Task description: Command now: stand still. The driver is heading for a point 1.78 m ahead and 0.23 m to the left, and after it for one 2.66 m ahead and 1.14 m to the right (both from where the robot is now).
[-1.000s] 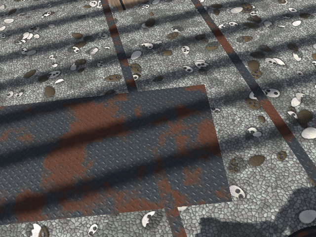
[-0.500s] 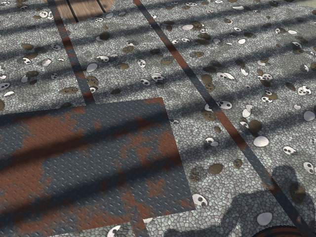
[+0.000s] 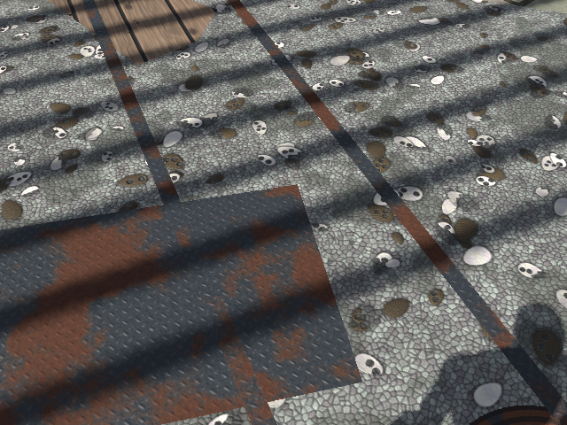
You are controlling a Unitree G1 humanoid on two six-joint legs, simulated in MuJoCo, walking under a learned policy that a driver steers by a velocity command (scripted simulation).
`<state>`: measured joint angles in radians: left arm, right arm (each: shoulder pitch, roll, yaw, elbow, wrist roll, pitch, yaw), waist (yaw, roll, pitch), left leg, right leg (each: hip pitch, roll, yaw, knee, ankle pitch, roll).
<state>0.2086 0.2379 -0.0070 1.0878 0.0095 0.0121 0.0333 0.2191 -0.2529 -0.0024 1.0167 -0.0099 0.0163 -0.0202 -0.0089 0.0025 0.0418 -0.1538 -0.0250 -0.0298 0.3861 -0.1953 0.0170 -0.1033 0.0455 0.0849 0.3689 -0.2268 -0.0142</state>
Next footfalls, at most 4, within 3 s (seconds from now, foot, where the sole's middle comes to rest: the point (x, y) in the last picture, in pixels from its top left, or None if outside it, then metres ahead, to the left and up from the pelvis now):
1.48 left None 0.43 0.04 -0.78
2.02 right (341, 340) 0.74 -0.12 -0.78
2.56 left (274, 250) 1.04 0.05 -0.78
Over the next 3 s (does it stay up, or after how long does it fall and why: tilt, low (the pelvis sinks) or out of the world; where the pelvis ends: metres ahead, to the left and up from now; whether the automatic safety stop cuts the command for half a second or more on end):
stays up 1.09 -0.01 0.00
